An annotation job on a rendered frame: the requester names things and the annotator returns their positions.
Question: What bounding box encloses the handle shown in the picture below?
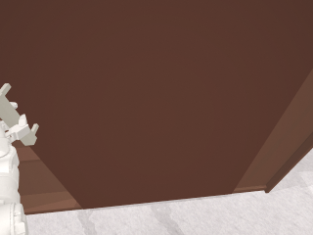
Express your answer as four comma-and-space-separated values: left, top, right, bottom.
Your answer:
0, 83, 39, 146

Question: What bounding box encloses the wardrobe door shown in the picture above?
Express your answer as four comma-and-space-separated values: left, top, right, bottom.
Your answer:
0, 0, 313, 210
236, 69, 313, 188

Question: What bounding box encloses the left robot hand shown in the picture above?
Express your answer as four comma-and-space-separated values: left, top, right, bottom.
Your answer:
0, 102, 30, 143

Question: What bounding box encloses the left robot forearm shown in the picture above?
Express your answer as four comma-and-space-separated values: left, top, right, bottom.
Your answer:
0, 138, 21, 206

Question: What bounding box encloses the robot left upper arm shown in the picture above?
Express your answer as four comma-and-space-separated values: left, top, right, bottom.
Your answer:
0, 203, 29, 235

